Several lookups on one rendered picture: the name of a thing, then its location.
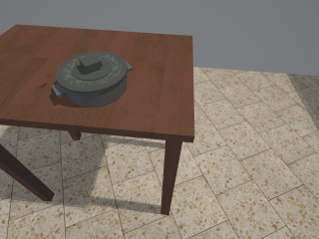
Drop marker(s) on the knob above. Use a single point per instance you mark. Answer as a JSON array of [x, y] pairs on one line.
[[90, 62]]

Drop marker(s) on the lid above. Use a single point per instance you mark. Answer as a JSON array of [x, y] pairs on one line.
[[72, 77]]

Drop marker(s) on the pot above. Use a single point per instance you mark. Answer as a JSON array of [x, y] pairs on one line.
[[95, 99]]

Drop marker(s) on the table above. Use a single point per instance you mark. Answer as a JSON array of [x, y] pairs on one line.
[[157, 104]]

